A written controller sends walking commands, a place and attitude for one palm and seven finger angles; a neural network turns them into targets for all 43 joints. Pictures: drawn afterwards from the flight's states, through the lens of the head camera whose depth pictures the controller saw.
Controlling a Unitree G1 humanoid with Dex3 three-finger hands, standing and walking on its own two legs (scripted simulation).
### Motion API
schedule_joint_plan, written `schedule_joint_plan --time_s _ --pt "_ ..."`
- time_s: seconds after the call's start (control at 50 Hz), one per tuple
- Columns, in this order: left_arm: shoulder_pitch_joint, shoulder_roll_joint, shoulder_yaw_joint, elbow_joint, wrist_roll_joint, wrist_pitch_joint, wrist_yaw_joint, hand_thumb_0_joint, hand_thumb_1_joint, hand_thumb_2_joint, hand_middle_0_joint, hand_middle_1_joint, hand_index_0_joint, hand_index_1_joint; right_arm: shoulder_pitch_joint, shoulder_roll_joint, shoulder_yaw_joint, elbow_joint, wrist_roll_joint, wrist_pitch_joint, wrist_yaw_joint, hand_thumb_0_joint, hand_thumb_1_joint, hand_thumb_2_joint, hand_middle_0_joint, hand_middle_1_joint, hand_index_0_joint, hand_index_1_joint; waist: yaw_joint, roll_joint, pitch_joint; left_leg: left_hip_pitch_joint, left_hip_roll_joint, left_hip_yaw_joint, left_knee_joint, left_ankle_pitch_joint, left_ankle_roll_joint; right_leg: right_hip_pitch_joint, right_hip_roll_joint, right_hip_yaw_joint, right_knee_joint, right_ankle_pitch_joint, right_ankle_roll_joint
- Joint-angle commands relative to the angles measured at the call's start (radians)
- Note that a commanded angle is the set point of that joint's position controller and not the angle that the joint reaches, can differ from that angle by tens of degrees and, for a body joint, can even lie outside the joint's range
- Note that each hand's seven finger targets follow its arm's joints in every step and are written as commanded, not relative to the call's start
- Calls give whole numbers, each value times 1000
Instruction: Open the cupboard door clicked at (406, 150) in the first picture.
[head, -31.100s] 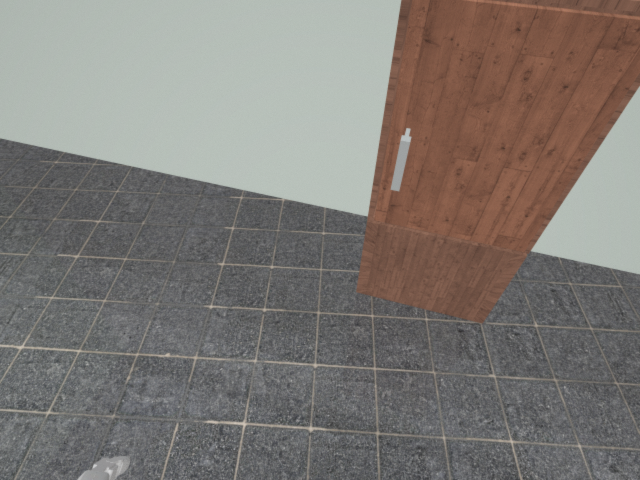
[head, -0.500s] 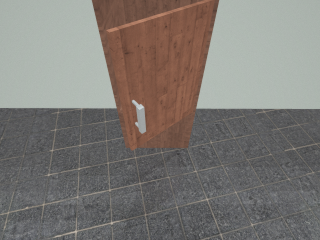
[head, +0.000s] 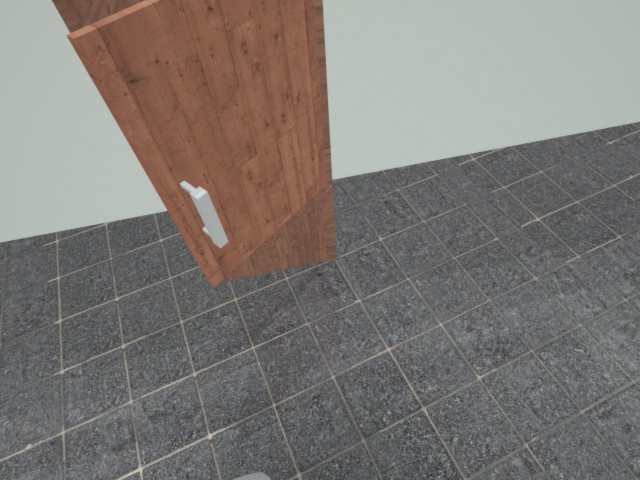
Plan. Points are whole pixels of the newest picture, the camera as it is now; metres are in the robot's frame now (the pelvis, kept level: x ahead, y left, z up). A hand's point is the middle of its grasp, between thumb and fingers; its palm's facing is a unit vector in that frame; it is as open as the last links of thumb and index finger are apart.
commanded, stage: walk to a spot facing it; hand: left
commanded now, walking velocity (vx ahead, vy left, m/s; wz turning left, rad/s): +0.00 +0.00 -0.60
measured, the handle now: (204, 214) +0.55 +0.28 -0.08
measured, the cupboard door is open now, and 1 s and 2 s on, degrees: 39 39 39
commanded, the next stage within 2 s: none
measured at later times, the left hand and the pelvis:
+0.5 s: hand out of the picture +0.08 +0.19 -0.15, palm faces -0.16 -0.96 -0.23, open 7.4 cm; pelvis +0.01 +0.00 +0.02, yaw -16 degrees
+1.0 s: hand (269, 398) +0.24 +0.12 -0.15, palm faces -0.58 -0.77 -0.25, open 7.4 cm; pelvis +0.02 +0.01 +0.00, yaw -36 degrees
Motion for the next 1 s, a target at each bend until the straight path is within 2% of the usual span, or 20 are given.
schedule_joint_plan --time_s 0.0,0.02,0.06,0.12,0.22,0.4,0.46,0.5,0.52,0.54,0.56,0.58,0.6,0.62,0.68,0.76,0.88,0.94,0.96,0.98 --pt "160 263 52 -36 4 -24 30 0 900 900 -200 -300 -200 -300 -110 -102 -35 -146 19 -1 13 0 -900 -900 200 300 200 300 81 -350 -53 -300 -83 -199 491 -331 -10 93 -348 556 -440 349 -189" --pt "105 242 51 -51 2 -25 35 0 900 900 -200 -300 -200 -300 -108 -93 -40 -140 22 1 20 0 -900 -900 200 300 200 300 41 -242 -27 -320 -58 -252 547 -242 -3 66 -306 488 -428 242 -203" --pt "32 198 45 -73 1 -31 39 0 900 900 -200 -300 -200 -300 -105 -90 -40 -132 18 2 19 0 -900 -900 200 300 200 300 3 -207 -21 -343 -54 -285 578 -133 -15 75 -232 440 -377 339 -173" --pt "76 179 42 -71 -5 -47 45 0 900 900 -200 -300 -200 -300 -84 -68 -36 -128 20 0 15 0 -900 -900 200 300 200 300 1 -121 -141 -335 -70 -295 542 -71 -32 228 -190 379 -312 586 -136" --pt "134 179 48 -70 -6 -43 44 0 900 900 -200 -300 -200 -300 -128 -72 -35 -159 23 7 2 0 -900 -900 200 300 200 300 22 -146 -147 -362 -90 -311 500 -49 -44 287 -161 397 -311 659 -92" --pt "112 208 55 -109 8 -37 38 0 900 900 -200 -300 -200 -300 -186 -64 -29 -226 31 -14 3 0 -900 -900 200 300 200 300 28 -149 -136 -244 -126 -316 259 -120 -32 198 -161 518 -300 601 -188" --pt "60 217 57 -129 7 -31 34 0 900 900 -200 -300 -200 -300 -129 -69 -29 -224 39 -22 2 0 -900 -900 200 300 200 300 -2 -175 -153 -103 -149 -311 100 -84 -18 110 -128 528 -278 570 -162" --pt "6 207 53 -143 0 -28 33 0 900 900 -200 -300 -200 -300 -19 -88 -31 -197 41 -34 -4 0 -900 -900 200 300 200 300 -57 -149 -189 119 -137 -309 -125 55 -12 -7 -78 477 -217 473 -95" --pt "10 164 44 -153 -8 -27 32 0 900 900 -200 -300 -200 -300 27 -137 -35 -185 36 -45 -10 0 -900 -900 200 300 200 300 -71 -25 -217 277 -26 -404 -258 72 16 -138 8 405 -139 281 -48" --pt "47 115 33 -165 -21 -26 19 0 900 900 -200 -300 -200 -300 45 -239 -53 -200 20 -55 -13 0 -900 -900 200 300 200 300 -61 272 -238 370 268 -709 -363 133 121 -306 139 211 79 -161 21" --pt "5 148 34 -172 -5 -26 14 0 900 900 -200 -300 -200 -300 68 -259 -52 -205 13 -46 -18 0 -900 -900 200 300 200 300 -71 207 -194 266 384 -778 -352 267 208 -313 94 127 290 -260 54" --pt "0 159 37 -183 0 -29 7 0 900 900 -200 -300 -200 -300 21 -231 -40 -229 8 -41 -20 0 -900 -900 200 300 200 300 -43 82 -141 159 371 -704 -340 307 236 -290 45 118 383 -213 68" --pt "13 144 43 -170 11 -27 -1 0 900 900 -200 -300 -200 -300 2 -199 -31 -228 -4 -48 -21 0 -900 -900 200 300 200 300 -21 70 -124 143 301 -629 -327 420 221 -311 54 92 465 -164 78" --pt "14 139 47 -144 11 -22 -3 0 900 900 -200 -300 -200 -300 -5 -176 -21 -224 -2 -48 -20 0 -900 -900 200 300 200 300 -10 165 -127 133 239 -526 -290 526 184 -311 40 98 517 -126 86" --pt "12 117 33 -145 0 -13 -16 0 900 900 -200 -300 -200 -300 12 -154 -12 -221 4 -52 -19 0 -900 -900 200 300 200 300 -8 155 -151 189 150 -325 -236 667 140 -309 21 33 523 -53 94" --pt "-58 99 19 -162 -2 -5 -25 0 900 900 -200 -300 -200 -300 97 -163 -18 -181 8 -51 -11 0 -900 -900 200 300 200 300 -39 159 -154 225 144 -253 -235 636 135 -277 -2 -20 380 -4 97" --pt "-127 104 5 -177 -5 -10 -29 0 900 900 -200 -300 -200 -300 134 -206 -36 -156 2 -42 3 0 -900 -900 200 300 200 300 -70 211 -132 189 204 -220 -196 576 141 -114 6 -86 75 -56 55" --pt "-39 132 16 -149 -5 -21 -24 0 900 900 -200 -300 -200 -300 103 -216 -43 -158 11 -40 6 0 -900 -900 200 300 200 300 -7 134 -173 98 181 -169 -49 484 67 126 10 -80 -209 165 16" --pt "49 213 29 -125 3 -33 -13 0 900 900 -200 -300 -200 -300 107 -177 -39 -169 24 -38 14 0 -900 -900 200 300 200 300 31 -55 -239 -51 115 -87 138 296 4 339 -126 77 -290 428 -33" --pt "118 333 59 -108 9 -42 7 0 900 900 -200 -300 -200 -300 53 -83 -14 -227 27 -36 20 0 -900 -900 200 300 200 300 70 -386 -243 -322 -50 -58 411 -335 -48 429 -387 443 -311 830 -149"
